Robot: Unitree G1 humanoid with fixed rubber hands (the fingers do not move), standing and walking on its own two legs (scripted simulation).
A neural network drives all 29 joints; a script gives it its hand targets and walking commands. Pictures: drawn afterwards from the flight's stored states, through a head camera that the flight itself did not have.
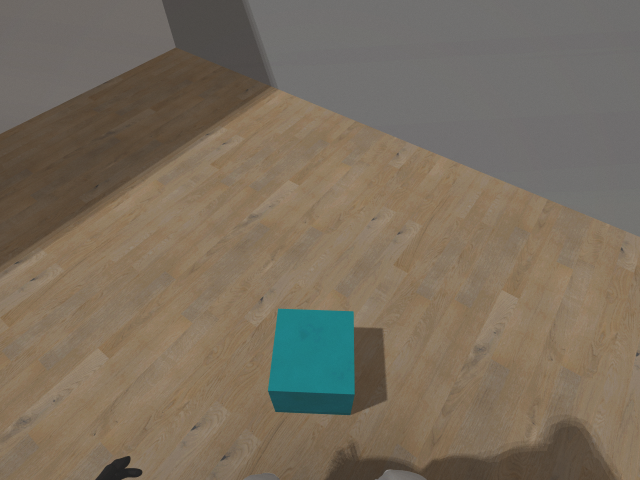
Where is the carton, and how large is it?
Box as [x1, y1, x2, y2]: [268, 309, 354, 414]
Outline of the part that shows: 278,309 268,391 275,411 349,414 354,394 353,311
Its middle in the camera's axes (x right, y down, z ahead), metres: -0.02 +0.35 +1.13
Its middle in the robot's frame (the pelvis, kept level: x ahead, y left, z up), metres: +0.51 +0.03 -0.64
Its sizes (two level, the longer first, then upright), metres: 0.236 0.222 0.201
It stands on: the floor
